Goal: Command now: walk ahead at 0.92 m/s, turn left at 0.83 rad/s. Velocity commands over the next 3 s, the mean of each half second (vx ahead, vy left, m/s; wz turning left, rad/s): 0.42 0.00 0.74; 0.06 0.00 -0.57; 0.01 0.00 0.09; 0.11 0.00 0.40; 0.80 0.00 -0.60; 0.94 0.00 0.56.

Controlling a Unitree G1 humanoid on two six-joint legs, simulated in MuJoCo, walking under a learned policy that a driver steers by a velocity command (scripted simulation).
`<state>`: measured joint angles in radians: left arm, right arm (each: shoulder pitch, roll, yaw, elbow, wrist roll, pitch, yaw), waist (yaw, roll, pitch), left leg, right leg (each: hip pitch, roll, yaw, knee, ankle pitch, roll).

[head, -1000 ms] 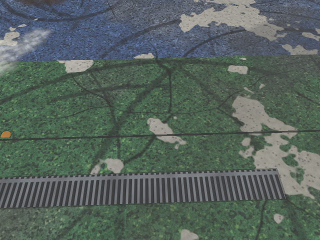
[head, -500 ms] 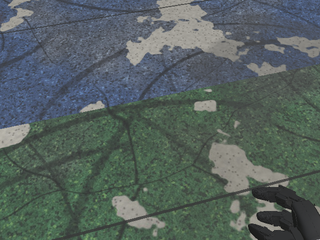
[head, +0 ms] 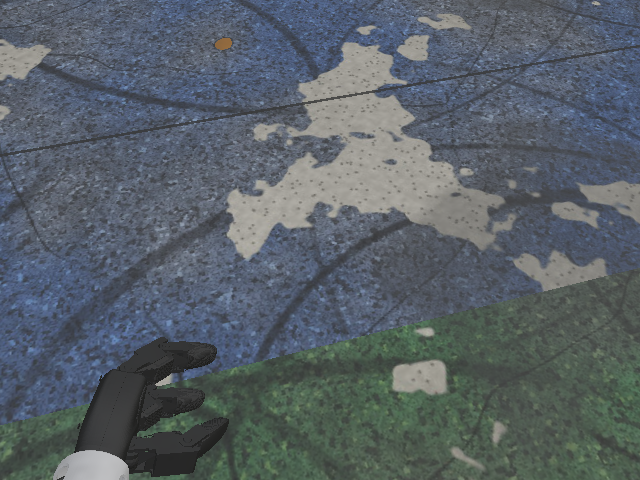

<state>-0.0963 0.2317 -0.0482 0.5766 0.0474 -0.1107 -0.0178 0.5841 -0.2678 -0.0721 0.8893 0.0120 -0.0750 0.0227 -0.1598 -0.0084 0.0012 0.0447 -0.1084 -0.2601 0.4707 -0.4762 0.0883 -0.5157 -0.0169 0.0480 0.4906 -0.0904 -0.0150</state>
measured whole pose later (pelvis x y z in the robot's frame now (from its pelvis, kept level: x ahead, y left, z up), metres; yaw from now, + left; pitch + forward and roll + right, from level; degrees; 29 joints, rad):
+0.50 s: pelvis +0.31 +0.03 -0.01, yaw +22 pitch +1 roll +0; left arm 0.15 0.31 0.03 0.76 -0.03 -0.04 0.01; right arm 0.08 -0.30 -0.04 0.61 -0.01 -0.02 0.04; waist 0.01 -0.02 0.12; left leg -0.51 -0.08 0.06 0.63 -0.13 0.11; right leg -0.44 -0.05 0.03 1.33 -0.56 0.05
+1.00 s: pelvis +0.39 -0.03 +0.02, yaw +0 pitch +3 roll +3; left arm 0.27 0.30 0.08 0.69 -0.01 0.01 0.01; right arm 0.04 -0.31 -0.10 0.71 -0.01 0.02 -0.05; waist 0.02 0.03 0.03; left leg -0.59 -0.01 -0.03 1.11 -0.42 -0.04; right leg -0.33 0.02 0.04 0.55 -0.26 -0.06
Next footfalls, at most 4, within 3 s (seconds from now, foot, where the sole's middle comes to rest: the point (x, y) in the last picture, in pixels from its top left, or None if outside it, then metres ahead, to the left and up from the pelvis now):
0.38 left None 0.43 0.14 -0.76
0.86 right None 0.44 -0.11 -0.76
1.52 left None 0.45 0.11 -0.76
2.24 right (310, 334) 0.79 -0.08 -0.76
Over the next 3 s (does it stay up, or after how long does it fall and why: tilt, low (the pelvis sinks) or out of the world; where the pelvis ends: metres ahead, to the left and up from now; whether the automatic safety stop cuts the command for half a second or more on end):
stays up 1.34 -0.02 0.02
